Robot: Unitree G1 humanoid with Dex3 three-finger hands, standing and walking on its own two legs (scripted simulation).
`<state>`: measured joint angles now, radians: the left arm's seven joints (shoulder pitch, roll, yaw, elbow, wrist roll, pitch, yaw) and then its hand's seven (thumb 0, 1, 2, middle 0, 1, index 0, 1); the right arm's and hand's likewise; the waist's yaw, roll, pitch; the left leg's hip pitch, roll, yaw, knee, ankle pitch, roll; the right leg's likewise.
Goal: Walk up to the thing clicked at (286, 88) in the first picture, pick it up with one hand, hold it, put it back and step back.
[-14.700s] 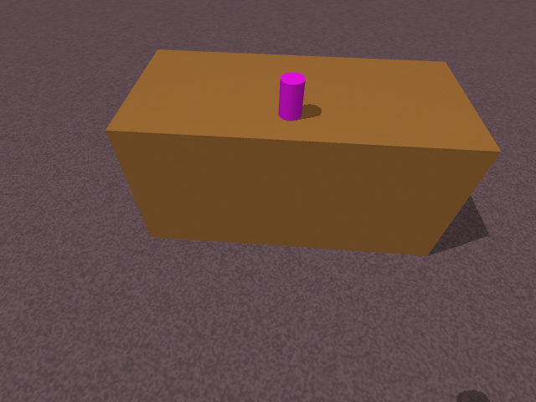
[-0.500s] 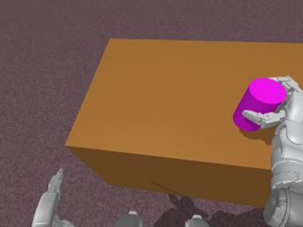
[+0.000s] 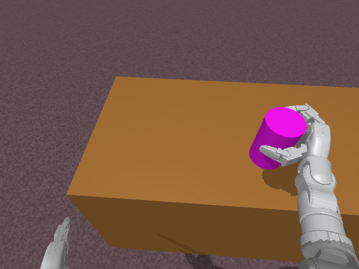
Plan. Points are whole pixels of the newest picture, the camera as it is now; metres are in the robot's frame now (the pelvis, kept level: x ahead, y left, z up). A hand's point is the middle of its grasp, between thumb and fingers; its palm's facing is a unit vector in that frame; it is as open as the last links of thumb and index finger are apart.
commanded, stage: lift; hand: right
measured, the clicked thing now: (274, 140) +0.39 -0.19 +0.09
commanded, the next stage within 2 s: hold in 0.66 s
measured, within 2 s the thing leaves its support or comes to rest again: neither
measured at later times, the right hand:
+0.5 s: hand (284, 140) +0.34 -0.18 +0.15, palm faces +0.22 +0.98 +0.02, open 11.3 cm
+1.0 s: hand (284, 136) +0.33 -0.17 +0.17, palm faces +0.22 +0.98 +0.02, open 11.3 cm
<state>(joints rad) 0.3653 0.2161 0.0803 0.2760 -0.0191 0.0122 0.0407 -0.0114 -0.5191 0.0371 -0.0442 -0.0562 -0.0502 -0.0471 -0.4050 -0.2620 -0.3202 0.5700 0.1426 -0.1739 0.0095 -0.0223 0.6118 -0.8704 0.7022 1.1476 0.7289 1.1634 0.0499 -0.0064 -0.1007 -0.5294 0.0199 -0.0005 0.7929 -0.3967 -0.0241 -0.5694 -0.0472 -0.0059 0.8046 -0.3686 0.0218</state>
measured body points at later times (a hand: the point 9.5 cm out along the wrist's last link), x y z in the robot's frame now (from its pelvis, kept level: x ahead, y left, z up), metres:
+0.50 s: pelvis -0.01 +0.01 +0.02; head -0.02 +0.01 +0.47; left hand +0.15 +0.27 -0.04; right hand +0.33 -0.23 +0.15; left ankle +0.00 +0.14 -0.71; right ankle +0.02 -0.13 -0.71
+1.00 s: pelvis -0.01 +0.00 +0.03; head -0.02 +0.02 +0.48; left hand +0.15 +0.27 -0.05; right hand +0.32 -0.22 +0.17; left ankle +0.00 +0.14 -0.71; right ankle +0.02 -0.13 -0.71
